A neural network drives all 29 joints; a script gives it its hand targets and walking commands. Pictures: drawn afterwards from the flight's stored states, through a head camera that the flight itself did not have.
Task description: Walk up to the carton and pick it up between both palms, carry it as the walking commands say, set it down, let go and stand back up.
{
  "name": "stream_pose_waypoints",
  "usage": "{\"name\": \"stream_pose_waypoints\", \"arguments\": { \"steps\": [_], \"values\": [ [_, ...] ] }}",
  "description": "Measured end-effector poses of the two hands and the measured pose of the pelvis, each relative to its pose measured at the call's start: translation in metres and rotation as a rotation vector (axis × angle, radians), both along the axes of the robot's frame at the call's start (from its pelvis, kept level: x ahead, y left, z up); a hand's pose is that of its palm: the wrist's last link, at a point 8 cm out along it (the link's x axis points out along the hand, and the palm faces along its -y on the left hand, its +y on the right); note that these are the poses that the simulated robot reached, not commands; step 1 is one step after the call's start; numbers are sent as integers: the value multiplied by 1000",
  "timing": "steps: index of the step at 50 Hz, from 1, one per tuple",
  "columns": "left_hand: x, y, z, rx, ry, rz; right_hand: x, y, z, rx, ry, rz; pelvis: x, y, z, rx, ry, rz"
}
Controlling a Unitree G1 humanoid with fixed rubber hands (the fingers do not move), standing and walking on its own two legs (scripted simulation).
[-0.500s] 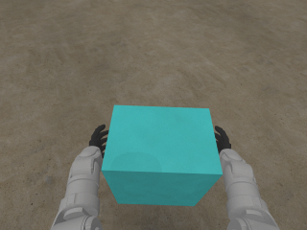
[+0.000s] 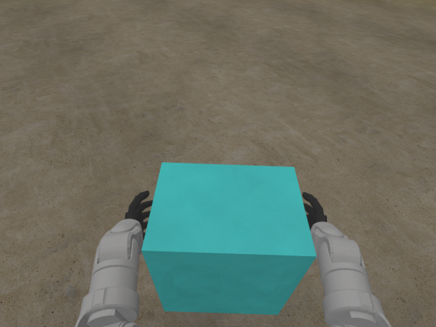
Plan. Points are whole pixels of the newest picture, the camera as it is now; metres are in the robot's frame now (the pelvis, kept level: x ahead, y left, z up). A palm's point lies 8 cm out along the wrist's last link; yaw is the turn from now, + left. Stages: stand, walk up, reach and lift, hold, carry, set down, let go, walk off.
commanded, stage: reach and lift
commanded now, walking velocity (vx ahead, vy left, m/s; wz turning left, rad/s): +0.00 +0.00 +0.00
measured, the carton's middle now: (224, 244) +0.32 +0.00 -0.02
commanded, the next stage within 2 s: hold in 1.66 s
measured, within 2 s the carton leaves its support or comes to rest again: neither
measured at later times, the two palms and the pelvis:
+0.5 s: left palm (132, 222) +0.31 +0.17 +0.07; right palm (322, 223) +0.31 -0.18 +0.07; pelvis +0.00 +0.00 +0.01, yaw +0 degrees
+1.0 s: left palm (128, 228) +0.30 +0.18 +0.07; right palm (320, 226) +0.30 -0.17 +0.07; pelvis +0.00 -0.01 +0.01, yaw +0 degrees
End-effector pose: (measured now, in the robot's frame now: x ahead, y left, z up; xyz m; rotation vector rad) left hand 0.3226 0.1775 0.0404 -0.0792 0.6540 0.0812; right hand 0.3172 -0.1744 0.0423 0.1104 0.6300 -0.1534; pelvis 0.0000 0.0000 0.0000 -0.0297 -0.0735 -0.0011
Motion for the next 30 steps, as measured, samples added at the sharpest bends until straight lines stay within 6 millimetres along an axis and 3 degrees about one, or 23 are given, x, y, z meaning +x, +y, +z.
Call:
{"name": "stream_pose_waypoints", "arguments": {
  "steps": [18,30],
  "values": [
    [-13,0,34,-1,-29,4,-11,0,34,1,-23,3,-2,-1,4,3,-107,5],
    [-8,-2,31,9,2,11,-4,-2,30,-26,13,31,3,-5,8,10,-105,5]
  ]
}}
